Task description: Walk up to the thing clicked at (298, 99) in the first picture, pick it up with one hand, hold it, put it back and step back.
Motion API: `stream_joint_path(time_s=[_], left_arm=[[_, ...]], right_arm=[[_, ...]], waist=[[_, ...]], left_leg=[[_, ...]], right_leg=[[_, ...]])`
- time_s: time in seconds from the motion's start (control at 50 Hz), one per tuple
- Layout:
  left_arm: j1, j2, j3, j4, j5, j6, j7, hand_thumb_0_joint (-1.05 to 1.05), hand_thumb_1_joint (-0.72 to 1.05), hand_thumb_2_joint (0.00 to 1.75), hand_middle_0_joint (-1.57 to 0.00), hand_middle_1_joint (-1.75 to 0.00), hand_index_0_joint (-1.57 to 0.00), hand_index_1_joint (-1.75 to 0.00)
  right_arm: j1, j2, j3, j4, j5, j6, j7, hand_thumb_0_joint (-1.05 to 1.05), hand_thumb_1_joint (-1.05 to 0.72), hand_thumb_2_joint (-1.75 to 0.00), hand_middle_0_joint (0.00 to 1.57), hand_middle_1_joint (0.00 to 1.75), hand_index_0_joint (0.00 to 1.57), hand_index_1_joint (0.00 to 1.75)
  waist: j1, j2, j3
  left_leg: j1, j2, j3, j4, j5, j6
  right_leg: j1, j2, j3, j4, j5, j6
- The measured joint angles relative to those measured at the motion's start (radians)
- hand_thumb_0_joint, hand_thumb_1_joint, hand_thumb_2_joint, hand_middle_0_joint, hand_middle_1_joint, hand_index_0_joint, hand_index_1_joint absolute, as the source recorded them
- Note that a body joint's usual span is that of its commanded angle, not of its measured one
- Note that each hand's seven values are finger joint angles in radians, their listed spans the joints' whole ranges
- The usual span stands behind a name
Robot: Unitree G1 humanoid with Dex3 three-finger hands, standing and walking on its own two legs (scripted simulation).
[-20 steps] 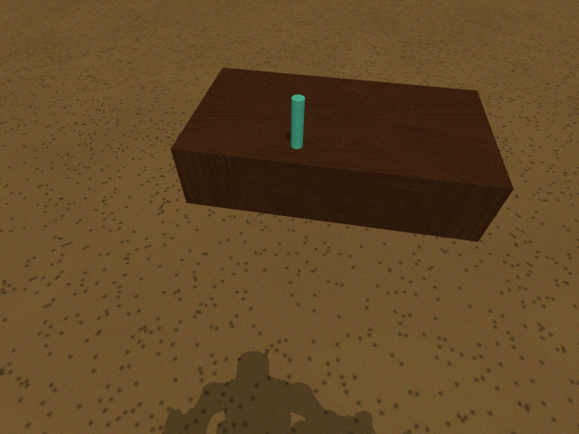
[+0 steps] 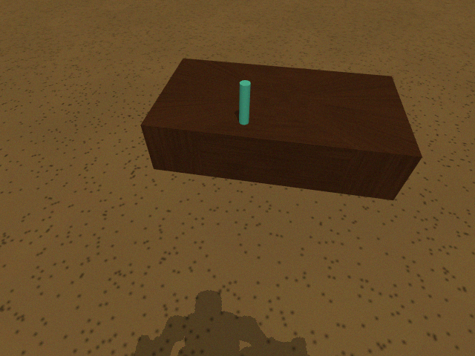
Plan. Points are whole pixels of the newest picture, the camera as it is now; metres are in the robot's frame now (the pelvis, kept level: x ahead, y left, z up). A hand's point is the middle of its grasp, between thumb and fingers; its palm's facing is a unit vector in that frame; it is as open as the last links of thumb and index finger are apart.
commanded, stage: stand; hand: left
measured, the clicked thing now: (244, 103) +1.30 -0.02 -0.34
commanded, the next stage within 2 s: walk up in 0.72 s
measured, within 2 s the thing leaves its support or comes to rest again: neither
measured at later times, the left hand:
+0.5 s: hand out of the picture +0.07 +0.25 -0.16, palm faces -0.02 -0.94 -0.34, open 7.4 cm
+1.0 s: hand out of the picture +0.14 +0.24 -0.14, palm faces -0.12 -0.91 -0.40, open 7.4 cm
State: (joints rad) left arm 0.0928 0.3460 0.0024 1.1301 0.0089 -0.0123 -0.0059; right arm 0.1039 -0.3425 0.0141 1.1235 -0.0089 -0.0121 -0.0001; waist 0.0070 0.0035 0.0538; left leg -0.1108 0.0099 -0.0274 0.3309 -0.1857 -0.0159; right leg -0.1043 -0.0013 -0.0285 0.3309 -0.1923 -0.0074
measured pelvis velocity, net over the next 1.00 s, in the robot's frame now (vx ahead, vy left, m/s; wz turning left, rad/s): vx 0.05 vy -0.05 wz -0.09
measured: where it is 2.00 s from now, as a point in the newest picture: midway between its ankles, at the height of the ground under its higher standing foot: (272, 305)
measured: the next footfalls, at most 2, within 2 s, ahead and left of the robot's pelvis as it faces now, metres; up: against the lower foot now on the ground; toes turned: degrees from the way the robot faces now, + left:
right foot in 1.02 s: +0.17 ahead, -0.21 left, +0.00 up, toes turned -9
left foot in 1.46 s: +0.41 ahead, +0.03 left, +0.00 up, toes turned -4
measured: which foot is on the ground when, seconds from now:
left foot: down 0.00-1.00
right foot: down 0.00-0.78, up 0.80-1.00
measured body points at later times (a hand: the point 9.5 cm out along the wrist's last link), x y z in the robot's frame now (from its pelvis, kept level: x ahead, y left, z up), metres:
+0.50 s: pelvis +0.00 +0.00 +0.00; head +0.01 +0.00 +0.45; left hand +0.07 +0.30 -0.13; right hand +0.08 -0.30 -0.13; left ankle +0.00 +0.13 -0.75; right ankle -0.01 -0.11 -0.75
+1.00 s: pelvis +0.05 -0.05 -0.01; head +0.06 -0.06 +0.44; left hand +0.15 +0.29 -0.11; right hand +0.06 -0.38 -0.14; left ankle +0.00 +0.13 -0.75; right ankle +0.11 -0.19 -0.74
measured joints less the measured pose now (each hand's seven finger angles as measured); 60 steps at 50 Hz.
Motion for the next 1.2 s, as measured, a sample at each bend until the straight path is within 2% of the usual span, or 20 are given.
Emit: stream_joint_path(time_s=[0.72, 0.74, 0.78, 0.82, 0.86, 0.9, 0.98, 1.02, 1.04, 1.06, 1.08, 1.1, 1.14, 1.2], left_arm=[[0.015, 0.003, 0.002, 0.002, 0.000, -0.001, 0.000, 0.01, 0.90, 0.90, -0.20, -0.30, -0.21, -0.30], [0.024, 0.004, 0.012, -0.012, 0.006, 0.001, -0.009, 0.01, 0.90, 0.90, -0.20, -0.30, -0.20, -0.30], [0.059, 0.014, 0.033, -0.042, 0.017, 0.001, -0.031, 0.01, 0.90, 0.90, -0.20, -0.30, -0.21, -0.30], [0.088, 0.030, 0.049, -0.056, 0.025, 0.011, -0.045, 0.01, 0.90, 0.90, -0.20, -0.30, -0.21, -0.30], [0.098, 0.049, 0.060, -0.069, 0.029, 0.017, -0.054, 0.01, 0.90, 0.90, -0.20, -0.30, -0.21, -0.30], [0.101, 0.075, 0.069, -0.088, 0.027, 0.012, -0.065, 0.01, 0.90, 0.90, -0.20, -0.30, -0.21, -0.30], [0.121, 0.101, 0.083, -0.133, 0.022, -0.001, -0.088, 0.01, 0.91, 0.90, -0.20, -0.30, -0.20, -0.30], [0.137, 0.107, 0.090, -0.145, 0.023, -0.012, -0.091, 0.01, 0.91, 0.90, -0.20, -0.30, -0.20, -0.30], [0.143, 0.106, 0.094, -0.147, 0.024, -0.020, -0.088, 0.01, 0.91, 0.90, -0.20, -0.30, -0.20, -0.30], [0.144, 0.098, 0.098, -0.149, 0.026, -0.029, -0.082, 0.01, 0.91, 0.90, -0.20, -0.30, -0.20, -0.30], [0.149, 0.090, 0.101, -0.159, 0.029, -0.038, -0.074, 0.01, 0.91, 0.90, -0.20, -0.30, -0.20, -0.30], [0.157, 0.083, 0.100, -0.168, 0.029, -0.043, -0.068, 0.01, 0.91, 0.90, -0.20, -0.30, -0.20, -0.30], [0.180, 0.067, 0.091, -0.180, 0.022, -0.044, -0.063, 0.01, 0.91, 0.90, -0.20, -0.30, -0.20, -0.30], [0.215, 0.045, 0.072, -0.184, 0.010, -0.045, -0.059, 0.01, 0.90, 0.90, -0.20, -0.30, -0.21, -0.30]], right_arm=[[0.012, -0.003, 0.001, 0.001, 0.000, 0.001, 0.001, 0.00, -0.91, -0.90, 0.21, 0.30, 0.21, 0.30], [0.017, -0.002, -0.009, -0.009, -0.007, 0.000, 0.008, 0.00, -0.91, -0.90, 0.21, 0.30, 0.21, 0.30], [0.041, -0.003, -0.031, -0.038, -0.022, -0.016, 0.023, 0.00, -0.91, -0.90, 0.21, 0.30, 0.21, 0.30], [0.066, -0.010, -0.051, -0.069, -0.031, -0.032, 0.033, 0.00, -0.91, -0.90, 0.21, 0.30, 0.21, 0.30], [0.090, -0.021, -0.068, -0.094, -0.035, -0.048, 0.035, 0.00, -0.90, -0.90, 0.21, 0.30, 0.21, 0.30], [0.117, -0.029, -0.077, -0.106, -0.039, -0.053, 0.035, 0.00, -0.90, -0.90, 0.21, 0.30, 0.21, 0.30], [0.155, -0.067, -0.094, -0.109, -0.048, -0.037, 0.046, 0.00, -0.90, -0.90, 0.21, 0.30, 0.21, 0.30], [0.161, -0.089, -0.102, -0.114, -0.048, -0.025, 0.049, 0.00, -0.90, -0.90, 0.21, 0.30, 0.21, 0.30], [0.161, -0.101, -0.106, -0.118, -0.046, -0.019, 0.049, 0.00, -0.90, -0.90, 0.21, 0.30, 0.21, 0.30], [0.160, -0.114, -0.109, -0.120, -0.044, -0.013, 0.046, 0.01, -0.90, -0.90, 0.21, 0.30, 0.21, 0.30], [0.160, -0.119, -0.110, -0.121, -0.040, -0.004, 0.042, 0.01, -0.90, -0.90, 0.21, 0.30, 0.21, 0.30], [0.159, -0.117, -0.108, -0.120, -0.036, 0.005, 0.040, 0.01, -0.91, -0.90, 0.21, 0.30, 0.21, 0.30], [0.147, -0.110, -0.102, -0.121, -0.032, 0.014, 0.045, 0.01, -0.91, -0.90, 0.20, 0.30, 0.20, 0.30], [0.128, -0.102, -0.091, -0.143, -0.019, 0.000, 0.057, 0.01, -0.91, -0.90, 0.20, 0.30, 0.20, 0.30]], waist=[[-0.001, -0.002, 0.000], [0.001, -0.003, -0.004], [0.005, -0.013, -0.019], [0.000, -0.017, -0.036], [-0.017, -0.015, -0.030], [-0.023, -0.028, -0.018], [-0.020, -0.021, 0.001], [-0.015, -0.009, 0.006], [-0.015, 0.009, 0.012], [-0.018, 0.041, 0.022], [-0.017, 0.061, 0.024], [-0.009, 0.065, 0.021], [0.011, 0.059, 0.014], [0.025, 0.059, 0.012]], left_leg=[[0.006, 0.000, 0.000, -0.012, 0.003, 0.001], [-0.001, 0.000, 0.005, 0.006, -0.024, 0.011], [-0.016, -0.003, 0.023, 0.061, -0.117, 0.033], [-0.018, 0.000, 0.041, 0.072, -0.122, 0.046], [-0.008, 0.011, 0.043, 0.060, -0.076, 0.050], [0.016, 0.015, 0.048, 0.042, -0.081, 0.039], [0.068, 0.049, 0.070, 0.043, -0.123, 0.012], [0.079, 0.071, 0.085, 0.102, -0.180, 0.002], [0.070, 0.094, 0.083, 0.169, -0.228, 0.012], [0.042, 0.124, 0.060, 0.271, -0.268, 0.035], [-0.006, 0.126, 0.026, 0.399, -0.306, 0.045], [-0.058, 0.104, 0.006, 0.518, -0.324, 0.046], [-0.149, 0.061, 0.017, 0.676, -0.306, 0.042], [-0.267, 0.049, 0.050, 0.733, -0.216, 0.045]], right_leg=[[0.008, 0.000, 0.000, -0.016, 0.005, 0.001], [-0.002, 0.001, 0.004, 0.004, -0.018, -0.004], [-0.044, 0.000, 0.024, 0.106, -0.144, -0.018], [-0.120, 0.001, 0.030, 0.272, -0.221, -0.019], [-0.197, 0.002, 0.038, 0.421, -0.233, -0.020], [-0.253, -0.021, 0.052, 0.477, -0.231, -0.017], [-0.288, -0.074, 0.040, 0.375, -0.190, -0.008], [-0.261, -0.087, 0.026, 0.272, -0.103, -0.004], [-0.248, -0.073, 0.013, 0.260, -0.011, 0.006], [-0.239, -0.046, -0.009, 0.286, -0.008, 0.008], [-0.235, -0.029, -0.026, 0.317, -0.041, 0.006], [-0.226, -0.021, -0.031, 0.332, -0.070, 0.000], [-0.189, -0.014, -0.023, 0.307, -0.093, -0.020], [-0.108, 0.002, -0.014, 0.205, -0.072, -0.033]])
